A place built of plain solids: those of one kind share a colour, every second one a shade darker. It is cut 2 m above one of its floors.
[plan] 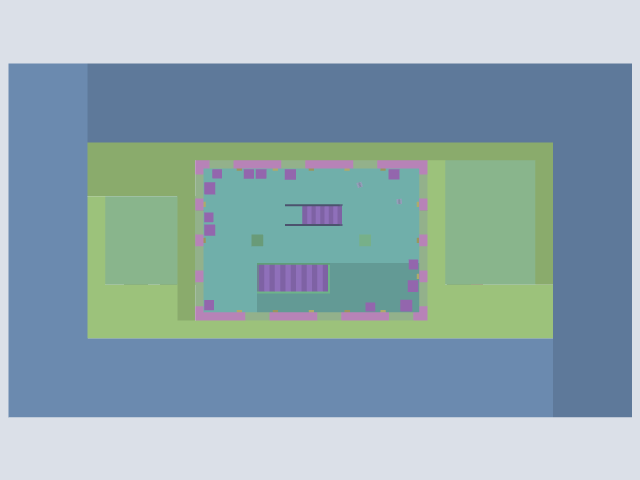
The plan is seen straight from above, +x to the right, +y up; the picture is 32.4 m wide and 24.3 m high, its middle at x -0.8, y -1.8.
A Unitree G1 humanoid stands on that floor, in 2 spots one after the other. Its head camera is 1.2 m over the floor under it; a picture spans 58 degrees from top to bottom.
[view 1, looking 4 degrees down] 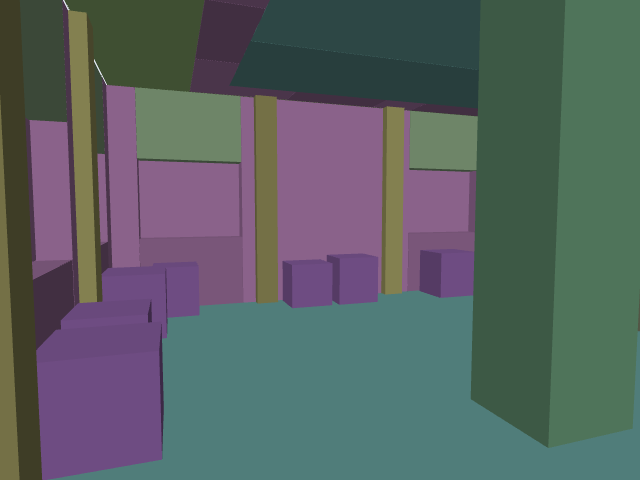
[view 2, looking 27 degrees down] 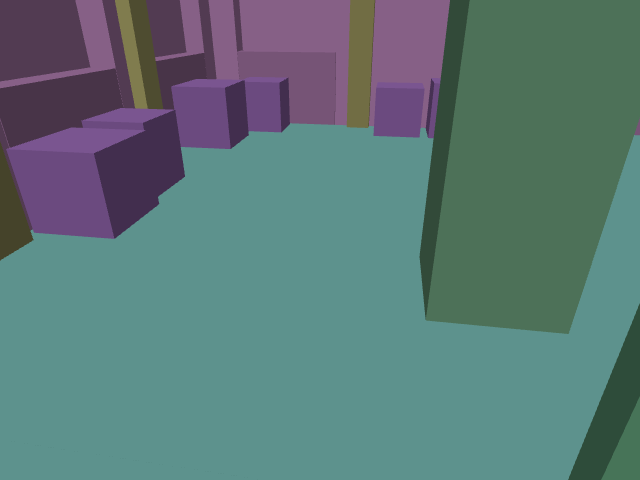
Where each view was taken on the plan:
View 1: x -6.04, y -3.73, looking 71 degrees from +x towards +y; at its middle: wall_storey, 5.89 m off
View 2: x -4.49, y -3.73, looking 99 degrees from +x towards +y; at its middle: floor_storey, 2.64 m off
